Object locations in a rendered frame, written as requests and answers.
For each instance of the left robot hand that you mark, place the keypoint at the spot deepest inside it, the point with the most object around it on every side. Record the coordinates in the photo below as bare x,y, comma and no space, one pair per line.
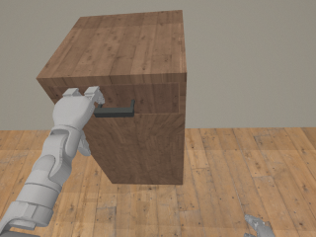
75,110

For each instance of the handle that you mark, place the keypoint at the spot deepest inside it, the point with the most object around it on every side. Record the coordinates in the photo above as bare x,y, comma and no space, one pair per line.
123,112

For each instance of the right robot hand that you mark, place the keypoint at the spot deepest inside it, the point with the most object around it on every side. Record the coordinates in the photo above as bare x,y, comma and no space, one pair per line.
259,226

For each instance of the robot left forearm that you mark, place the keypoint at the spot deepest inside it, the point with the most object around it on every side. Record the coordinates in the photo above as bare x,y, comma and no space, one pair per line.
33,206

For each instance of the cabinet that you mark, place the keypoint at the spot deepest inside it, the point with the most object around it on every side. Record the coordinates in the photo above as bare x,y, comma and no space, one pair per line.
133,48

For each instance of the drawer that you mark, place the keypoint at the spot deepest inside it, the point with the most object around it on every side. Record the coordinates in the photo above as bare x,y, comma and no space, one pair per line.
149,98

